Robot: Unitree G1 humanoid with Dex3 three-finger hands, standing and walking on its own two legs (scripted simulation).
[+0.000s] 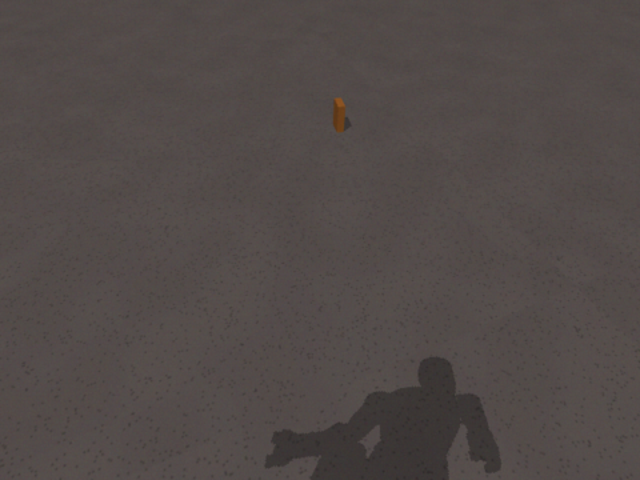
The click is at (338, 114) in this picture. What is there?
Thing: carton on end
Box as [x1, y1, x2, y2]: [333, 98, 345, 132]
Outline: 334,98 333,124 336,131 339,132 343,131 345,106 341,98
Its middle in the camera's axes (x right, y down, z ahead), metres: +0.09 -0.71 +2.19
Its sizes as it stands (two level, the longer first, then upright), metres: 0.093 0.039 0.158
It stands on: the floor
